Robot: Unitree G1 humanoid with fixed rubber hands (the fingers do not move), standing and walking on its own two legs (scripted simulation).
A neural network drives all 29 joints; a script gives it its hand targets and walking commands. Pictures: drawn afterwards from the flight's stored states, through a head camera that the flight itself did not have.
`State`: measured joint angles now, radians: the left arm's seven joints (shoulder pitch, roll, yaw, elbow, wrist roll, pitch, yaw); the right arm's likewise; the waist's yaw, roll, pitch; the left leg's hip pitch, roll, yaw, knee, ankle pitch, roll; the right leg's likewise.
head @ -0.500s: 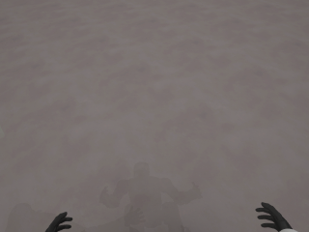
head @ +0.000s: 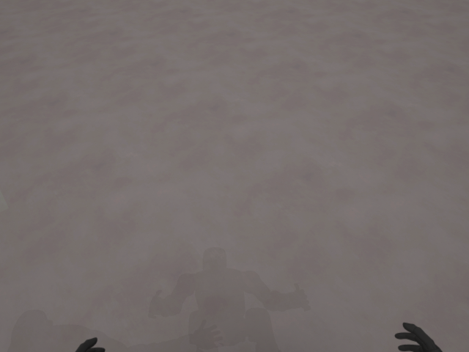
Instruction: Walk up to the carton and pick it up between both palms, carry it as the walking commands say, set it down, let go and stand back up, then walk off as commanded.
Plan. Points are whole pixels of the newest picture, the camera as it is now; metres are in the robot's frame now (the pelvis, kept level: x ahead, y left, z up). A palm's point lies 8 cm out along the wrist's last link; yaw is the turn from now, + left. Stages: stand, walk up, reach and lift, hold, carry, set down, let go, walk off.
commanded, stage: stand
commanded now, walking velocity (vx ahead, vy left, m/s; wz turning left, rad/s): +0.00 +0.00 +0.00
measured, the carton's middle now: out of the picture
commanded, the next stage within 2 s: walk up in 0.08 s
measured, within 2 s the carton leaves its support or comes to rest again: neither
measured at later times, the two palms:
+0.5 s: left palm out of the picture +0.08 +0.31 -0.14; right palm out of the picture +0.11 -0.26 -0.13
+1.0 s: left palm out of the picture -0.07 +0.26 -0.10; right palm (367, 306) +0.21 -0.23 -0.12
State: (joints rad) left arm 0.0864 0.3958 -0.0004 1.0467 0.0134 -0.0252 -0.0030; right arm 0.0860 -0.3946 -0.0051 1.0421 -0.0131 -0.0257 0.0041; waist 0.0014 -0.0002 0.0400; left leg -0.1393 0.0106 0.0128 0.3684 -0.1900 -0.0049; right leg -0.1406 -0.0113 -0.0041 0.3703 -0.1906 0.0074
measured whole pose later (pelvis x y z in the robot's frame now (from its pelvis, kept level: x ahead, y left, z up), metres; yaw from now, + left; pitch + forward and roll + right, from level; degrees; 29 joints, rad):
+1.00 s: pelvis +0.00 -0.03 +0.00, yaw +24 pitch +0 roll +2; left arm 0.28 0.29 0.05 0.86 0.02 0.01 0.05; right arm 0.17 -0.32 -0.08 0.79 -0.04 0.08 0.09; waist 0.00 0.02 0.03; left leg -0.57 -0.03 -0.05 1.15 -0.30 -0.05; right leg -0.17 -0.09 -0.07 0.44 -0.27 0.02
